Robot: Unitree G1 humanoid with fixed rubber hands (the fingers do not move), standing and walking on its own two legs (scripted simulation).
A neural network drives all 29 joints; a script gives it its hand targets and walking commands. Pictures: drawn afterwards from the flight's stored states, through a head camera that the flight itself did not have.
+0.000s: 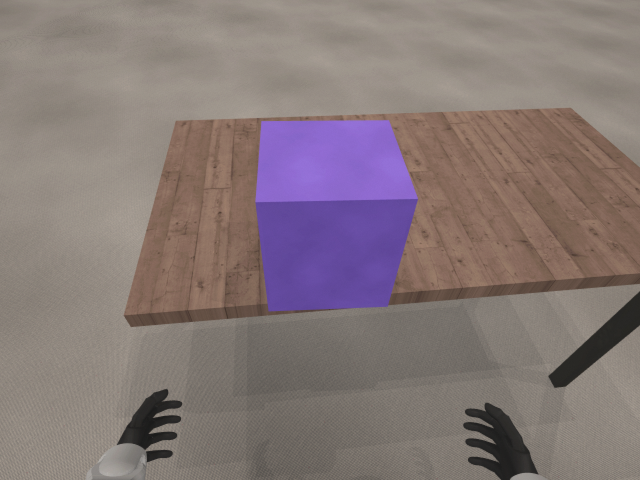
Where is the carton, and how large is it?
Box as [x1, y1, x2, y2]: [255, 120, 417, 310]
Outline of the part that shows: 388,120 261,121 255,202 268,310 387,306 417,200 416,194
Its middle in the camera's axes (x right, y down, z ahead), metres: +0.01 -0.04 +0.65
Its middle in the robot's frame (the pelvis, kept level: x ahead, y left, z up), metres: +0.51 +0.00 +0.03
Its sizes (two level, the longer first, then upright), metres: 0.210 0.200 0.250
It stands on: a table, 0.67 m high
